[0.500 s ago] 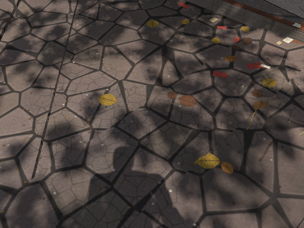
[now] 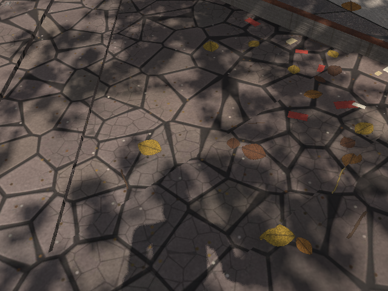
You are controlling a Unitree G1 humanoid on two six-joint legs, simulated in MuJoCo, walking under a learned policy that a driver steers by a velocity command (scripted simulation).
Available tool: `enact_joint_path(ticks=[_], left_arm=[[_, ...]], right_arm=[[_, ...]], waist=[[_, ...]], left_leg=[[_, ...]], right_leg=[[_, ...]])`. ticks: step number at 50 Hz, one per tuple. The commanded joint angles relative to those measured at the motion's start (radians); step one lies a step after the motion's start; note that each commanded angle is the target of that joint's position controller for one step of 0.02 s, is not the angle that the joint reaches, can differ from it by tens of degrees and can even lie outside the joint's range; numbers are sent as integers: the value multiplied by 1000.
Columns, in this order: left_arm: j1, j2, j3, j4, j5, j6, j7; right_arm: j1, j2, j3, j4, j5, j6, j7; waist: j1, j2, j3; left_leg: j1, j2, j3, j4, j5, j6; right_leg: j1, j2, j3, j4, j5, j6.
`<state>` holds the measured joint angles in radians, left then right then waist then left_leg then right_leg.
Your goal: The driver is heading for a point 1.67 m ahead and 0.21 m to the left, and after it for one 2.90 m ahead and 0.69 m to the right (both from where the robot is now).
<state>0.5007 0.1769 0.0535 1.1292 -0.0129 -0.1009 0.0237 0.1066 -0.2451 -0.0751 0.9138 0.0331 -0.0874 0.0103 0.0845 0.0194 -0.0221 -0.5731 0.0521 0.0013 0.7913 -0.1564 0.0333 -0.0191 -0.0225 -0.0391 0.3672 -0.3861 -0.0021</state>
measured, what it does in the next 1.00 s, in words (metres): goes down: left foot 0.03 m lower, then right foot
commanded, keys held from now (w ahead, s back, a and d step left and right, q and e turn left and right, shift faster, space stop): w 1.00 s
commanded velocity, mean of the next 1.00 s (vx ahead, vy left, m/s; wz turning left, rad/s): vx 0.48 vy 0.00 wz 0.00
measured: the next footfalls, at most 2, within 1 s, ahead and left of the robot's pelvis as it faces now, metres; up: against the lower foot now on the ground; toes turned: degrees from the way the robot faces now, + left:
left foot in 0.20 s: +0.27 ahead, +0.16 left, -0.03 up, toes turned +2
right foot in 0.72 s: +0.62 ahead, -0.04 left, -0.03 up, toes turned -2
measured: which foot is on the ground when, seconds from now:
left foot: up 0.00-0.18, down 0.20-0.76, up 0.78-1.00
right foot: down 0.00-0.22, up 0.24-0.70, down 0.72-1.00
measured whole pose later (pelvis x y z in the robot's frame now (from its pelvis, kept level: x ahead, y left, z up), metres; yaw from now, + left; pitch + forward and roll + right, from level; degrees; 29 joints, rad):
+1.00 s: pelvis +0.57 +0.04 -0.02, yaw +0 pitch +1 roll -2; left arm 0.29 0.24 0.06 0.96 0.00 -0.11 -0.02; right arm 0.12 -0.27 -0.06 0.92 0.01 -0.08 0.00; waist 0.04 0.04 0.03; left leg -0.59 0.12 -0.05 0.84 -0.14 0.03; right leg -0.17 0.07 -0.07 0.29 -0.13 -0.09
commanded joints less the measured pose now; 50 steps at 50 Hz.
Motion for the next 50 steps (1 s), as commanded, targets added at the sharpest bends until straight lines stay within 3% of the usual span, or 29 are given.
enact_joint_path(ticks=[1,4,6,8,9,10,11,12,13,14,15,16,18,22,27,31,34,35,36,37,38,39,40,41,42,43,45,48,50], left_arm=[[-3,154,21,-49,-5,-3,11],[17,183,33,-40,-19,-4,11],[11,195,42,-37,-20,3,8],[-19,222,52,-46,-18,13,1],[-34,219,49,-56,-14,19,-2],[-57,207,42,-77,-4,19,-5],[56,48,3,-98,17,1,-16],[65,60,-3,-100,-28,-32,-16],[-50,137,17,-133,-51,-50,-11],[-134,167,23,-153,-49,-57,-2],[-162,170,31,-153,-29,-51,8],[-151,162,40,-155,-14,-40,10],[-131,114,39,-166,-13,-17,9],[-294,123,38,-245,2,-2,3],[-518,105,15,-314,2,-16,-28],[-623,123,8,-363,-9,-23,-55],[-607,159,15,-374,-12,-34,-74],[-559,184,25,-363,-9,-34,-74],[-440,221,43,-332,-9,-33,-70],[-252,264,60,-281,-1,-32,-64],[-107,335,83,-248,20,-28,-62],[-67,261,62,-233,7,-18,-61],[-152,224,44,-245,-7,-18,-60],[-250,202,35,-270,-2,-18,-59],[-310,179,28,-276,8,-22,-62],[-342,164,24,-278,17,-27,-62],[-345,162,24,-267,16,-30,-63],[-295,215,40,-239,12,-29,-39],[-273,224,44,-228,6,-24,-24]], right_arm=[[-189,17,17,-93,-2,-11,24],[-253,-10,19,-124,3,-4,37],[-259,-46,12,-136,3,-3,41],[-145,-107,-15,-112,-1,-7,40],[14,-148,-39,-62,3,-5,36],[194,-191,-58,-16,-2,1,27],[283,-280,-66,11,-27,2,26],[322,-234,-50,25,-31,-1,36],[232,-170,-35,8,-25,-7,36],[134,-125,-22,-16,-25,-15,35],[65,-104,-14,-29,-33,-22,39],[39,-78,-6,-27,-41,-29,41],[69,-66,-1,3,-37,-33,37],[124,-109,-4,33,-30,-33,4],[221,-126,0,60,-18,-24,-13],[302,-135,-2,99,-16,-11,-13],[303,-147,-9,102,-21,5,-21],[291,-164,-13,95,-26,10,-20],[271,-167,-13,87,-32,19,-17],[248,-147,-3,67,-37,18,-13],[378,-34,32,68,-24,5,4],[356,-39,40,77,-18,-17,11],[238,-133,16,29,10,-33,11],[158,-149,12,4,21,-37,3],[129,-133,9,3,9,-34,-4],[139,-114,4,5,-6,-24,-11],[176,-63,5,14,-11,-3,-12],[95,-60,5,-17,-23,4,-12],[30,-58,7,-33,-28,0,-5]], waist=[[2,-112,171],[3,-134,185],[-16,-135,179],[-98,-141,89],[-177,-131,-7],[-257,-96,-119],[-176,227,-287],[-195,271,-400],[-189,181,-237],[-170,88,-139],[-132,19,-81],[-94,15,-60],[-63,38,-35],[-66,19,51],[-130,8,99],[-152,10,120],[-115,29,82],[-88,50,36],[-22,58,-40],[59,41,-153],[31,-167,-347],[47,-239,-414],[43,-207,-264],[11,-109,-144],[-25,-25,-53],[-62,-38,-26],[-98,-64,-1],[-96,-67,30],[-83,-71,39]], left_leg=[[-22,-25,39,-212,165,-8],[38,-19,18,-290,193,10],[65,-18,9,-317,160,33],[227,-56,41,-316,105,77],[424,-82,66,-319,117,108],[728,25,-48,-263,115,147],[1067,268,-440,-265,80,257],[1078,355,-744,-459,-43,330],[964,310,-616,-480,4,281],[795,268,-459,-493,124,243],[649,234,-370,-508,249,223],[561,194,-295,-527,317,211],[484,175,-247,-579,325,213],[432,171,-184,-656,349,217],[423,93,-67,-689,321,153],[578,145,-70,-637,328,158],[729,181,-72,-513,522,133],[736,179,-72,-438,690,128],[714,153,-56,-286,824,116],[562,106,-38,-51,738,93],[138,-34,10,348,340,14],[-19,-112,-93,502,-359,21],[-119,-57,-129,531,-354,48],[-124,-6,-105,492,-280,51],[-98,28,-86,405,-222,43],[-29,60,-83,340,-191,36],[46,78,-76,255,-142,21],[7,88,-59,77,18,-10],[21,74,-48,-73,179,-11]], right_leg=[[-92,-166,125,-215,232,-144],[-66,-210,115,-210,255,-138],[-1,-238,106,-166,382,-126],[51,-237,72,9,726,-103],[12,-203,43,185,841,-83],[-207,-166,37,449,675,-55],[-551,8,24,852,-78,-11],[-658,54,159,1026,-199,-19],[-743,-15,164,1063,-138,-38],[-723,-65,141,1021,-25,-50],[-672,-98,126,973,41,-44],[-621,-128,130,910,93,-45],[-578,-145,122,829,114,-44],[-681,-159,103,609,261,-20],[-600,-82,26,259,548,-35],[-632,-54,34,160,524,-61],[-616,-29,34,108,434,-98],[-521,5,5,121,376,-111],[-358,37,-21,119,355,-137],[-75,-19,34,153,424,-189],[377,-266,442,130,240,-355],[471,-332,689,-6,134,-362],[365,-311,613,-54,93,-306],[206,-284,507,-80,170,-276],[46,-257,415,-115,265,-264],[-56,-228,352,-149,303,-247],[-169,-202,290,-210,298,-248],[-199,-191,214,-250,325,-255],[-204,-162,152,-244,328,-232]])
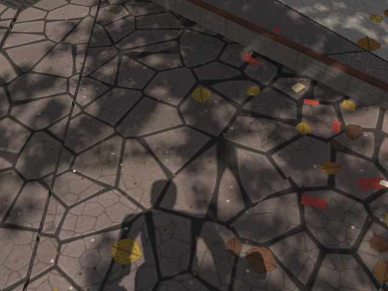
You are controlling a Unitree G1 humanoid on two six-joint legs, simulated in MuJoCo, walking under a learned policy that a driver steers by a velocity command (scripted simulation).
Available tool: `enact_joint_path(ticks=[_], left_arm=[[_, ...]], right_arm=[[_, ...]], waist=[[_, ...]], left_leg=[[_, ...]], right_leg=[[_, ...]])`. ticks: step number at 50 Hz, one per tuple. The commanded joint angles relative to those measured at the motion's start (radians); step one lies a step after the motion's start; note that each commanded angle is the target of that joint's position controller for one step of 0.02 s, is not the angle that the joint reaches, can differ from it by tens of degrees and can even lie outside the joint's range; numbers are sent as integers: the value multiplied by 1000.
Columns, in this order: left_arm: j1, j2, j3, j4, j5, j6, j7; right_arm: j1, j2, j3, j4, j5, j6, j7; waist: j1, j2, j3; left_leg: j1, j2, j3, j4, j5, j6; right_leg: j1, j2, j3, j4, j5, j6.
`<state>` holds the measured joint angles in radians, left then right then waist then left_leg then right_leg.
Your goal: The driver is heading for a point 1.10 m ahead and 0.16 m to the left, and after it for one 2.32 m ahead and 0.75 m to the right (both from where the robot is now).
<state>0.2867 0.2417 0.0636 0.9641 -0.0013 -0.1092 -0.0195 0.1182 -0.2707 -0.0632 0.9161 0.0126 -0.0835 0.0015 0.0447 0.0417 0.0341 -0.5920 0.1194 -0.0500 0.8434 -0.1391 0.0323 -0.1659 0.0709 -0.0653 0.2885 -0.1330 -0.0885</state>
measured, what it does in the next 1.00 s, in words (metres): goes down: left foot 0.03 m lower, then right foot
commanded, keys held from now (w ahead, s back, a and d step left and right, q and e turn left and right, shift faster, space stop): w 0.98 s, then no key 0.02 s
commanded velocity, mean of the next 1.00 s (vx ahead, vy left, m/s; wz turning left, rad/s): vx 0.50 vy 0.00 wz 0.00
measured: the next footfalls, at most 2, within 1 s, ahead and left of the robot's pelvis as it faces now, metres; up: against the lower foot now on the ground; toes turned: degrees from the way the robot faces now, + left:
left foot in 0.26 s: +0.31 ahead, +0.17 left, -0.03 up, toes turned +1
right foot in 0.80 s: +0.64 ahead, -0.03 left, -0.03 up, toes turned -2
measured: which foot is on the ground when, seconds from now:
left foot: up 0.00-0.24, down 0.26-0.82, up 0.84-1.00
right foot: down 0.00-0.26, up 0.28-0.78, down 0.80-1.00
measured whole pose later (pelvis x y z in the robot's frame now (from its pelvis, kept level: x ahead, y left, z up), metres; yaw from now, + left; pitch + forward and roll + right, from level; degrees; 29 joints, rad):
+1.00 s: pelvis +0.56 +0.06 -0.03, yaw +0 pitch +1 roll -1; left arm 0.21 0.25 0.06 0.92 0.00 -0.10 -0.03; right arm 0.20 -0.27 -0.06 0.96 0.02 -0.09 0.00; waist 0.02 0.03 0.03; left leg -0.52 0.09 -0.03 1.03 -0.32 0.04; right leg -0.24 0.06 -0.07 0.36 -0.14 -0.07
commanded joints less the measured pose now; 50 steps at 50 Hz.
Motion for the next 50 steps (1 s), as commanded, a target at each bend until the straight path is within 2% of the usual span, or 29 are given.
enact_joint_path(ticks=[1,6,9,11,12,13,14,15,16,17,18,19,20,22,25,30,33,35,38,39,40,41,42,43,44,45,46,48,50], left_arm=[[-53,161,35,-58,-11,-14,24],[20,165,39,-14,-27,-8,34],[46,184,47,-4,-20,7,40],[36,194,51,-7,-19,21,40],[22,181,46,-10,-18,27,37],[41,131,30,-11,-5,23,33],[93,24,2,-25,23,7,23],[192,40,-4,-30,-23,-21,18],[83,117,12,-56,-54,-33,24],[-18,161,24,-83,-56,-32,33],[-47,147,25,-80,-39,-17,46],[-47,144,29,-87,-20,-6,49],[-33,132,30,-85,-15,7,45],[-49,100,26,-93,-14,22,42],[-139,86,25,-127,-6,24,35],[-316,50,5,-175,-13,12,12],[-408,50,-2,-206,-21,5,-4],[-438,64,-4,-223,-24,-4,-19],[-364,114,12,-210,-19,-11,-28],[-256,144,27,-179,-17,-11,-24],[-72,190,49,-122,-11,-11,-18],[63,267,68,-100,9,-9,-10],[116,221,54,-84,-7,5,-5],[67,171,32,-87,-20,9,-5],[-21,148,24,-107,-18,9,-3],[-87,128,18,-113,-7,3,-9],[-124,103,11,-116,3,-4,-11],[-139,105,11,-112,7,-8,-18],[-115,135,20,-91,4,-11,-8]], right_arm=[[-14,-30,-3,-41,-8,-7,8],[-141,-50,1,-77,5,-6,32],[-170,-69,1,-91,9,-8,45],[-110,-84,-6,-72,13,-11,47],[5,-108,-22,-32,8,-14,46],[180,-157,-46,28,-1,-17,42],[258,-210,-48,49,-14,-16,43],[290,-242,-50,42,-10,-16,48],[283,-197,-47,53,3,-19,48],[187,-141,-30,23,-4,-26,46],[104,-110,-17,5,-14,-30,44],[78,-103,-14,2,-20,-33,41],[80,-84,-10,10,-22,-34,38],[116,-96,-13,28,-18,-36,26],[167,-117,-19,48,-12,-30,4],[239,-107,-12,77,1,-21,-11],[296,-110,-12,106,2,-8,-10],[314,-118,-16,121,-2,1,-11],[275,-143,-26,110,-4,11,-14],[254,-144,-26,104,-5,16,-13],[225,-124,-17,84,-12,16,-11],[308,-48,8,67,-12,0,0],[345,-11,26,86,-10,-21,10],[256,-115,0,56,17,-40,16],[170,-140,-8,25,37,-45,14],[136,-121,-8,17,28,-42,7],[139,-107,-16,22,11,-30,-1],[182,-53,-13,29,6,-5,-6],[145,-46,-15,9,-3,3,-11]], waist=[[-36,-95,-13],[-6,-95,20],[-7,-83,36],[-46,-77,19],[-103,-58,-37],[-159,-4,-145],[-115,235,-238],[-98,306,-325],[-127,157,-256],[-118,79,-158],[-87,24,-107],[-62,45,-89],[-44,54,-85],[-40,43,-72],[-56,8,-53],[-107,9,-6],[-131,13,31],[-125,17,41],[-58,44,-24],[2,50,-91],[80,35,-197],[72,-107,-348],[74,-273,-465],[82,-219,-353],[56,-160,-218],[19,-77,-120],[-19,-64,-85],[-62,-84,-58],[-69,-93,-24]], left_leg=[[69,-8,16,-195,234,-11],[67,-16,-8,-331,311,-1],[41,-7,-19,-354,199,16],[133,-26,19,-383,118,29],[283,-57,54,-405,97,49],[524,-22,18,-370,153,81],[743,164,-202,-315,335,141],[940,283,-568,-424,165,294],[887,271,-584,-509,-15,283],[764,220,-450,-540,-5,233],[639,186,-371,-557,94,212],[565,172,-334,-570,174,212],[516,146,-282,-592,215,199],[493,124,-216,-632,284,192],[529,107,-137,-661,407,178],[532,34,-17,-702,386,117],[613,59,-19,-691,352,131],[689,101,-27,-646,404,145],[746,121,-24,-513,711,131],[726,97,-6,-391,835,116],[590,52,15,-188,784,93],[195,-69,61,170,441,27],[-11,-193,5,442,-383,3],[-120,-134,-77,509,-408,28],[-147,-77,-49,475,-332,36],[-115,-37,-29,391,-266,31],[-44,-3,-31,313,-229,25],[49,17,-26,215,-188,13],[42,23,-16,109,-93,-14]], right_leg=[[-71,-240,147,-155,74,-132],[4,-286,139,-77,-21,-100],[80,-331,161,5,-35,-78],[86,-326,150,100,38,-55],[65,-279,115,252,154,-40],[-56,-208,77,530,113,-25],[-312,-107,21,919,-407,-7],[-575,-19,129,1079,-494,15],[-683,-85,167,1094,-411,21],[-677,-141,150,1019,-282,20],[-623,-178,140,964,-209,42],[-581,-199,142,917,-179,56],[-528,-217,147,865,-153,61],[-515,-223,132,776,-117,69],[-568,-217,119,608,28,78],[-485,-159,53,314,258,59],[-494,-135,42,229,248,47],[-520,-134,54,213,207,25],[-382,-81,17,201,75,-18],[-225,-52,-8,184,81,-42],[51,-89,35,222,155,-87],[477,-323,374,232,97,-228],[630,-464,712,100,12,-312],[547,-433,666,47,-73,-262],[389,-402,528,15,-49,-223],[219,-368,438,-25,27,-201],[102,-339,374,-57,80,-179],[-29,-314,315,-126,53,-179],[-79,-298,247,-154,159,-182]])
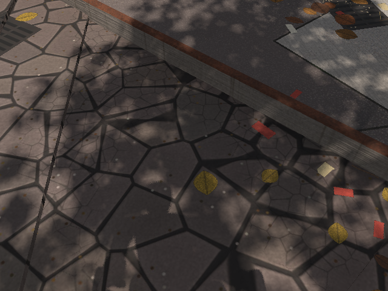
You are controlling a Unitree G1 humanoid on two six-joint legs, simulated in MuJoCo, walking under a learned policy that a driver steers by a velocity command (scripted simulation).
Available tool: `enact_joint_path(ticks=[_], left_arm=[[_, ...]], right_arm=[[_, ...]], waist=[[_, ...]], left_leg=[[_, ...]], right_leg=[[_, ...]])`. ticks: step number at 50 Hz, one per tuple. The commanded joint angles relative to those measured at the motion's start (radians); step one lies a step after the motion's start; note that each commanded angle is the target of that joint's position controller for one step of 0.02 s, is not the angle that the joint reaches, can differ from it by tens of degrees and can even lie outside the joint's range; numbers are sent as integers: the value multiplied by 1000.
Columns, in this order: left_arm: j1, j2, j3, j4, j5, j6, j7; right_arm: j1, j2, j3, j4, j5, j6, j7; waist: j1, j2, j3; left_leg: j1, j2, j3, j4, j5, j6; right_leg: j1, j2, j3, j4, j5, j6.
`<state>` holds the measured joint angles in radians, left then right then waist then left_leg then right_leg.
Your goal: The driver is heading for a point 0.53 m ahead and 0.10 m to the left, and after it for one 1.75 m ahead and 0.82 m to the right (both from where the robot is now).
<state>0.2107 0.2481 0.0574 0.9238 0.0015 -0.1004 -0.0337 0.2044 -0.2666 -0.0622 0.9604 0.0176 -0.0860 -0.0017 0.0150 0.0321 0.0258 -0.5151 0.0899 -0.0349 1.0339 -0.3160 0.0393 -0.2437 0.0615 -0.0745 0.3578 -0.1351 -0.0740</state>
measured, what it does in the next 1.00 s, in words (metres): goes down: left foot 0.03 m lower, then right foot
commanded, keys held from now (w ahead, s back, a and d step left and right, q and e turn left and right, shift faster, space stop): no key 0.88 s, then w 0.12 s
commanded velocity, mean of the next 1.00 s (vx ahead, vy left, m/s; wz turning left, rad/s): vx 0.12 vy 0.00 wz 0.00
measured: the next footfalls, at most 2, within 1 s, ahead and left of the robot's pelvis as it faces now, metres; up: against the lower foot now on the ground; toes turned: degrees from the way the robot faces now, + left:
left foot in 0.26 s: +0.28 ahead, +0.15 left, -0.03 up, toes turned +0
right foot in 0.54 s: +0.21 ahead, -0.11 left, -0.01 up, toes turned -1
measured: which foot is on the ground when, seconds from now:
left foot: up 0.00-0.24, down 0.26-1.00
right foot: down 0.00-0.28, up 0.30-0.52, down 0.54-0.96, up 0.98-1.00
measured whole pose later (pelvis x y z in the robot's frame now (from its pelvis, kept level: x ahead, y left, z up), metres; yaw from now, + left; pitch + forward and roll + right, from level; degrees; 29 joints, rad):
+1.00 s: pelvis +0.22 +0.07 -0.03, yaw +0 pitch +0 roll -2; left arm 0.24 0.18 0.07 1.15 -0.01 -0.01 0.06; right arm 0.20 -0.20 -0.03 1.04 0.00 0.00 -0.01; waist 0.02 0.02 -0.01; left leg -0.23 -0.03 0.00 0.42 -0.20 0.06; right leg -0.25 -0.04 0.01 0.70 -0.38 -0.03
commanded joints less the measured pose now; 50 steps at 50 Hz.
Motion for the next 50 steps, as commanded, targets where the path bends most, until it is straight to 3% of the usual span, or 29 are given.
enact_joint_path(ticks=[1,3,6,10,12,13,14,15,16,17,18,19,21,22,24,26,28,29,30,31,36,44,45,47,48,50], left_arm=[[-28,145,30,-42,4,-18,15],[-23,149,32,-30,3,-9,30],[38,149,30,6,-9,2,44],[46,147,27,31,-17,17,58],[31,142,25,36,-14,25,62],[51,113,15,40,-8,26,60],[81,72,2,36,9,20,56],[235,4,-18,74,7,11,45],[299,40,-17,95,-15,16,42],[243,97,-1,85,-28,31,47],[170,112,6,64,-31,55,61],[101,120,12,46,-27,84,75],[76,103,14,37,-9,119,93],[94,86,13,47,-1,121,97],[93,55,8,62,-1,111,97],[87,52,6,73,0,107,94],[107,40,2,94,4,110,86],[65,89,16,103,16,108,85],[21,69,16,102,19,100,85],[9,51,12,108,19,92,86],[22,45,18,149,2,58,90],[34,28,16,190,0,73,98],[54,20,15,202,0,77,99],[40,21,19,205,-7,85,101],[10,26,22,190,-11,83,102],[-57,46,29,151,-21,70,97]], right_arm=[[35,-51,-17,-46,-15,6,-10],[-7,-34,-9,-60,-22,2,-4],[-96,-30,-2,-82,-19,-3,9],[-146,-75,-4,-104,-25,7,24],[-90,-85,-9,-83,-29,6,26],[-24,-101,-17,-48,-33,3,24],[49,-155,-29,-22,-42,-3,18],[81,-153,-16,-22,-56,1,15],[103,-90,6,-22,-35,10,26],[72,-86,3,-25,-20,20,30],[2,-95,4,-44,-22,31,26],[-72,-80,14,-67,-33,41,19],[-161,-89,15,-89,-58,48,5],[-164,-85,14,-86,-61,46,1],[-153,-81,10,-76,-50,42,-7],[-118,-63,13,-55,-44,47,-13],[-112,-44,18,-47,-27,58,-12],[-90,-10,25,-56,-21,65,-12],[-98,-31,22,-49,-25,67,-11],[-91,-40,19,-44,-29,67,-11],[-30,-29,19,0,-32,65,-12],[-21,-32,22,38,-27,76,-6],[-5,-27,23,50,-26,78,-7],[1,-59,12,49,-15,84,-13],[35,-98,-1,53,-8,84,-16],[139,-145,-23,76,-9,62,-20]], waist=[[-41,-81,-12],[-36,-79,-21],[6,-84,-51],[11,-101,-54],[-28,-80,-65],[-40,-42,-89],[-41,53,-152],[-2,250,-273],[-9,202,-358],[-18,133,-323],[-6,71,-265],[-2,49,-194],[27,102,-128],[33,117,-128],[24,104,-124],[19,98,-145],[40,78,-125],[8,-60,-67],[7,-76,-18],[5,-75,-3],[7,-54,-10],[17,5,-47],[19,11,-69],[2,34,-29],[-23,72,4],[-82,128,45]], left_leg=[[-37,46,-22,-142,141,-34],[20,22,2,-304,298,-39],[98,-23,9,-458,516,-36],[105,-22,-42,-547,485,-13],[181,-32,-26,-625,487,7],[277,-43,5,-666,583,16],[446,43,-47,-589,1039,41],[718,243,-216,-483,1436,185],[733,276,-283,-484,1303,237],[645,259,-306,-542,991,241],[526,245,-334,-610,656,228],[379,239,-347,-683,415,218],[172,184,-296,-770,219,184],[140,154,-247,-779,214,170],[126,92,-155,-777,211,153],[163,88,-155,-764,193,151],[158,64,-146,-748,59,117],[155,19,-95,-780,-57,61],[182,1,-78,-763,-93,26],[203,-11,-66,-752,-56,12],[332,-24,-27,-683,304,15],[390,-2,-44,-660,505,27],[397,-5,-47,-675,373,29],[366,5,-103,-743,-71,49],[383,55,-198,-802,-252,81],[466,190,-417,-886,-338,173]], right_leg=[[-7,-279,213,-213,274,-192],[-34,-225,106,-177,414,-155],[-19,-206,73,-129,360,-125],[53,-255,131,13,250,-98],[60,-245,141,139,223,-65],[46,-189,118,254,178,-39],[-60,-103,68,459,-14,5],[-291,-25,50,757,-592,68],[-328,-64,150,820,-658,81],[-347,-96,158,849,-594,96],[-352,-129,143,833,-518,107],[-329,-151,142,804,-456,117],[-208,-161,136,730,-367,125],[-164,-158,127,686,-344,122],[-96,-151,111,518,-273,120],[-31,-132,90,389,-215,122],[52,-110,65,201,-91,107],[-8,-117,89,180,-89,83],[-41,-113,97,148,-97,64],[-50,-117,103,130,-83,56],[-70,-118,112,109,-5,42],[-54,-112,96,144,-47,69],[-39,-107,84,147,-102,69],[-82,-73,35,210,-238,61],[-161,-59,18,284,-296,62],[-349,-95,71,496,-388,69]])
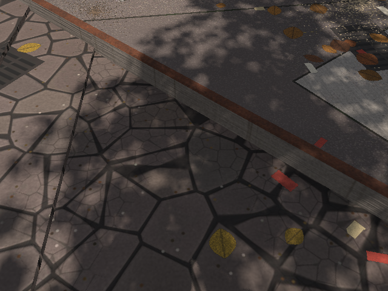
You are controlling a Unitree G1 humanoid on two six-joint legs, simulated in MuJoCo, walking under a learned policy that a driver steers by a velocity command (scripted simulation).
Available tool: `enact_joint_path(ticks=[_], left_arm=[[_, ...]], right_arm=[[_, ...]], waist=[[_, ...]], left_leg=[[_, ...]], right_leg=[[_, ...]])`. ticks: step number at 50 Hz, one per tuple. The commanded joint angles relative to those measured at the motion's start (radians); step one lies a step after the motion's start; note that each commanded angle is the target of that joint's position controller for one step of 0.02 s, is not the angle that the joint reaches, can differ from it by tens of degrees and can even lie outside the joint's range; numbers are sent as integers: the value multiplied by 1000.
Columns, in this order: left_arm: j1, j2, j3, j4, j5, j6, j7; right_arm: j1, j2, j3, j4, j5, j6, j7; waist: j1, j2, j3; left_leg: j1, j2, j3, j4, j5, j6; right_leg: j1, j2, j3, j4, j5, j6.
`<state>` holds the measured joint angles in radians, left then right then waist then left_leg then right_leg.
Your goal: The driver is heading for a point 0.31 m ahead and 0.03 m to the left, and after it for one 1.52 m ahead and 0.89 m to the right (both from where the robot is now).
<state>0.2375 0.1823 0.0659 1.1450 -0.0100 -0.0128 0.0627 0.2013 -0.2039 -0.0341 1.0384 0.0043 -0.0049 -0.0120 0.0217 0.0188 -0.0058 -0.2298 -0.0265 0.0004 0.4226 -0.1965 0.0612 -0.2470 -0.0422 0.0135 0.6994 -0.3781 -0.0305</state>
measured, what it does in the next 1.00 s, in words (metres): walks ahead, turning right: right foot, then left foot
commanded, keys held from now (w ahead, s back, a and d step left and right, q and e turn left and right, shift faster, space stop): w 0.36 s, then w+e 0.64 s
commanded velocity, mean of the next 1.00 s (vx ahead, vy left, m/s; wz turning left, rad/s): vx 0.43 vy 0.00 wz -0.25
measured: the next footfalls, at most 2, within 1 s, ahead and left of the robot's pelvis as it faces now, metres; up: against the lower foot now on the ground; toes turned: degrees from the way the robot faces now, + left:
right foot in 0.28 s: +0.13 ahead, -0.16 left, +0.00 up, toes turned -3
left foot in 0.80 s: +0.49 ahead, +0.04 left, +0.00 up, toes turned -12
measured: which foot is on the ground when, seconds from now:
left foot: down 0.00-0.28, up 0.30-0.78, down 0.80-1.00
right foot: up 0.00-0.26, down 0.28-0.82, up 0.84-1.00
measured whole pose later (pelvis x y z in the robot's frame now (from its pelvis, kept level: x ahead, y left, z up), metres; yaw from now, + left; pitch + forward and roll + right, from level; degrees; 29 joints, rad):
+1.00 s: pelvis +0.41 -0.06 +0.00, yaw -18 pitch +2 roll +2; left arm 0.26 0.29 0.10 0.87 -0.03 -0.05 0.03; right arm 0.17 -0.24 -0.07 0.93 -0.01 -0.10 0.02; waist -0.01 -0.04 0.03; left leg -0.20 -0.02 0.11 0.35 -0.18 0.02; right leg -0.60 -0.10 0.03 1.18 -0.33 -0.05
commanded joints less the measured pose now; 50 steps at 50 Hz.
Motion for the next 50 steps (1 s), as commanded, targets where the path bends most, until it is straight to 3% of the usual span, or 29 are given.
enact_joint_path(ticks=[1,3,5,7,9,11,13,14,15,16,17,18,19,21,27,34,37,38,39,40,41,42,43,44,45,46,47,48,50], left_arm=[[-83,117,26,-75,-16,-28,-7],[-79,111,33,-78,-20,-51,-22],[-90,97,33,-84,-19,-66,-26],[-90,77,25,-89,-11,-71,-31],[-70,82,21,-88,-9,-69,-38],[-9,96,22,-70,-8,-64,-45],[124,114,29,-29,-11,-57,-44],[219,156,38,-13,-8,-61,-40],[284,241,46,-21,-1,-64,-41],[308,265,42,-13,18,-79,-53],[210,228,26,-45,18,-94,-59],[134,185,11,-72,13,-103,-67],[79,174,4,-93,13,-104,-74],[88,152,-3,-101,13,-101,-74],[223,155,-4,-99,7,-92,-38],[322,152,11,-104,-9,-68,-27],[302,177,25,-120,-13,-51,-22],[277,187,30,-134,-12,-48,-23],[245,182,29,-154,-11,-47,-27],[187,170,23,-194,0,-51,-34],[258,72,1,-231,5,-66,-38],[318,52,-13,-240,-22,-84,-42],[260,151,16,-238,-47,-86,-38],[172,175,23,-256,-46,-81,-33],[130,165,28,-266,-33,-74,-30],[125,149,37,-271,-22,-63,-30],[140,120,36,-279,-23,-49,-34],[135,96,33,-293,-26,-38,-36],[91,92,33,-333,-22,-25,-38]], right_arm=[[170,-205,-55,4,0,-34,-12],[151,-168,-52,-7,1,-56,-14],[100,-151,-52,-26,4,-59,-17],[74,-165,-59,-39,6,-55,-19],[63,-194,-69,-46,19,-51,-17],[53,-196,-72,-49,35,-46,-13],[45,-148,-58,-54,34,-44,-11],[19,-85,-40,-70,25,-47,-8],[16,-28,-28,-98,8,-58,-5],[12,-63,-38,-128,20,-74,-3],[-15,-114,-45,-141,38,-85,1],[-17,-138,-50,-136,36,-89,4],[-5,-139,-56,-120,20,-90,0],[-29,-143,-65,-119,4,-92,-8],[-209,-90,-61,-175,8,-91,0],[-439,-87,-35,-269,21,-117,36],[-422,-119,-38,-291,28,-131,49],[-362,-145,-48,-282,28,-134,49],[-228,-190,-70,-248,24,-136,43],[-18,-246,-91,-209,12,-138,34],[160,-342,-115,-190,-9,-127,21],[152,-289,-92,-184,-8,-118,30],[75,-191,-68,-196,-4,-110,26],[13,-144,-56,-204,3,-105,23],[-43,-120,-49,-200,-4,-104,27],[-75,-102,-43,-193,-16,-108,29],[-90,-102,-44,-183,-22,-109,30],[-91,-104,-47,-173,-18,-112,29],[-82,-130,-55,-157,-15,-119,23]], waist=[[-89,129,66],[-68,109,46],[-51,97,48],[-38,107,30],[-18,117,25],[21,97,21],[80,52,15],[115,-83,17],[104,-303,-16],[94,-336,-3],[57,-251,79],[28,-194,107],[1,-148,95],[-5,-140,82],[29,-109,62],[90,-124,113],[52,-165,107],[15,-189,74],[-52,-191,-8],[-154,-166,-163],[-162,66,-384],[-120,317,-495],[-110,210,-304],[-100,112,-162],[-70,41,-75],[-37,59,-37],[-12,87,-16],[-2,93,0],[7,71,28]], left_leg=[[215,336,-490,-282,-438,174],[219,331,-462,-288,-388,170],[145,287,-364,-308,-310,145],[51,245,-273,-303,-251,133],[-48,225,-223,-288,-255,136],[-153,214,-199,-240,-311,127],[-265,174,-173,-117,-382,93],[-371,101,-82,133,-328,40],[-527,10,60,513,-329,-21],[-673,-5,-27,704,-377,-1],[-744,64,-69,784,-284,17],[-738,97,-66,779,-174,24],[-672,119,-58,727,-90,18],[-572,129,-47,595,30,-6],[-501,78,-34,278,247,-62],[-484,50,-28,98,233,-76],[-340,28,-20,38,169,-59],[-225,9,-6,29,147,-44],[-32,-2,0,17,141,-13],[282,92,-80,72,144,45],[716,371,-431,79,51,159],[768,501,-782,-91,-79,240],[618,447,-653,-118,-138,191],[441,404,-468,-130,-80,146],[270,355,-349,-168,6,123],[167,317,-262,-198,56,108],[100,300,-200,-230,77,103],[65,298,-158,-255,103,110],[49,308,-92,-285,183,128]], right_leg=[[-412,-18,6,248,-144,19],[-467,-57,22,317,-83,1],[-406,-67,6,203,-15,0],[-274,-43,-29,76,25,2],[-134,-12,-67,-29,68,4],[20,15,-99,-113,162,-1],[178,28,-94,-151,111,-16],[268,-94,86,-270,-15,-53],[349,-287,412,-416,-174,-129],[318,-387,726,-552,-483,-247],[243,-382,714,-564,-549,-241],[195,-333,590,-555,-438,-195],[143,-276,485,-557,-295,-161],[102,-205,346,-573,-75,-136],[152,-152,217,-568,284,-138],[260,-171,246,-491,361,-155],[248,-189,271,-421,460,-137],[228,-182,269,-371,588,-127],[194,-136,238,-246,738,-101],[46,-80,204,-8,693,-68],[-300,58,108,378,308,-3],[-464,84,146,593,-210,0],[-542,11,152,673,-158,-7],[-544,-34,108,661,-69,-12],[-491,-66,93,609,-4,-14],[-439,-96,97,563,35,-19],[-395,-113,95,537,54,-22],[-389,-123,87,517,58,-22],[-433,-131,85,467,110,-16]])
Keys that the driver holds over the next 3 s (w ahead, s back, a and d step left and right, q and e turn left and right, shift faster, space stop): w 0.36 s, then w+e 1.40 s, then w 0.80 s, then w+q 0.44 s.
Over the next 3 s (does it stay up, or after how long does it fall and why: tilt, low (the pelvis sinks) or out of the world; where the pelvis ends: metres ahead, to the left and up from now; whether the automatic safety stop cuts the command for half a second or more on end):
stays up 1.28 -0.84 0.12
